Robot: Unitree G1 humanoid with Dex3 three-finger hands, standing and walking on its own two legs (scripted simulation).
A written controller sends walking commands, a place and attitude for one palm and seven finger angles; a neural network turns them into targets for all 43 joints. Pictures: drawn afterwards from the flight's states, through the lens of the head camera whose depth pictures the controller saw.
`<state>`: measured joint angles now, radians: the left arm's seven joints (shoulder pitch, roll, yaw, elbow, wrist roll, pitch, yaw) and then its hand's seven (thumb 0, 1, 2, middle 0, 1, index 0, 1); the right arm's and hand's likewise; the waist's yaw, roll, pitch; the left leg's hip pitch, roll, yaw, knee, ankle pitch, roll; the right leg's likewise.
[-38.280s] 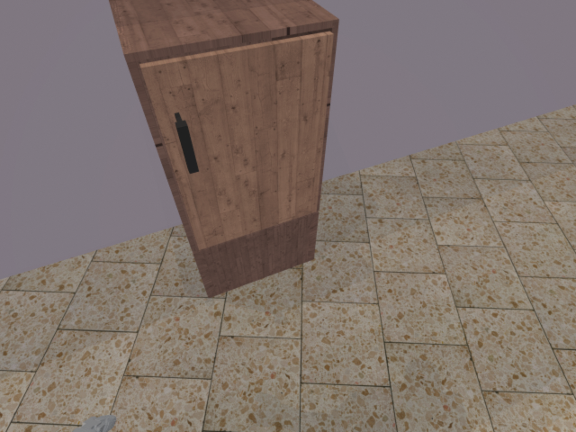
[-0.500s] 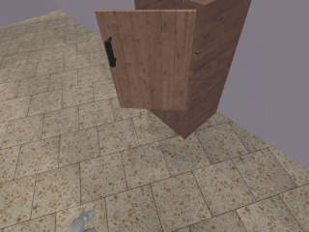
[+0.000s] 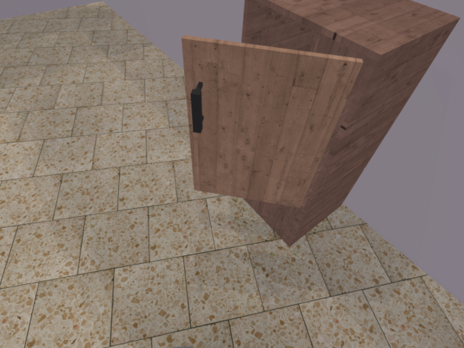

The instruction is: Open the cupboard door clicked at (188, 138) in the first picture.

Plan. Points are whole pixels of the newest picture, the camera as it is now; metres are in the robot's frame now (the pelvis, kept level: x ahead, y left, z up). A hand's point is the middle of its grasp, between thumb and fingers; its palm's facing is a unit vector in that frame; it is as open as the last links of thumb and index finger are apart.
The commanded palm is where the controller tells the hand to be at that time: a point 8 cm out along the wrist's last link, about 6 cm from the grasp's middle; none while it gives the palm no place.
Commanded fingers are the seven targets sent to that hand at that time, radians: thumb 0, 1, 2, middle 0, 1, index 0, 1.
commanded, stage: take the last steps up to it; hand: left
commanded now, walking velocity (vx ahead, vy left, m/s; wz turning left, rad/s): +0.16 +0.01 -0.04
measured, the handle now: (198, 107) +0.68 +0.16 +0.00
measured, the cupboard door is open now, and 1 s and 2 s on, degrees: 42 42 42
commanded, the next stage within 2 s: come to a stop and stand still in 0.04 s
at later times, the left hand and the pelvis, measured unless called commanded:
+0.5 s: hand (158, 316) +0.20 +0.17 -0.16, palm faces +0.00 -0.98 -0.20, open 7.3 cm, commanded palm none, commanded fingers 0.00 0.90 0.90 -0.20 -0.30 -0.20 -0.30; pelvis +0.10 -0.01 +0.01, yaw +0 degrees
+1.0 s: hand out of the picture +0.09 +0.20 -0.16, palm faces +0.04 -0.97 -0.23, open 7.3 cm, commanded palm none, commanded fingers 0.00 0.90 0.90 -0.20 -0.30 -0.20 -0.30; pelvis +0.07 +0.01 +0.01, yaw +0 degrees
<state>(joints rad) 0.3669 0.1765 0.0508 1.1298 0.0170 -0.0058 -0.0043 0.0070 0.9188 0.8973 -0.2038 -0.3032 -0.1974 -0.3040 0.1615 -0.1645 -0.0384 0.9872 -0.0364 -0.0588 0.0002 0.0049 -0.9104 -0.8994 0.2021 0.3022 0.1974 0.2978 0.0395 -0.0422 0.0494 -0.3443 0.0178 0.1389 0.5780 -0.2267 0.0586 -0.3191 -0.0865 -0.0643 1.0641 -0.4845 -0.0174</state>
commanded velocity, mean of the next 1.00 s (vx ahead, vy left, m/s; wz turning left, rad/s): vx -0.08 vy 0.01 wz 0.00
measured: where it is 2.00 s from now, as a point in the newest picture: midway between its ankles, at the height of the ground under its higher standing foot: outside the picture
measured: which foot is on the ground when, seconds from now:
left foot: down 0.00-1.00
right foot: up 0.00-0.26, down 0.28-0.64, up 0.66-0.90, down 0.92-1.00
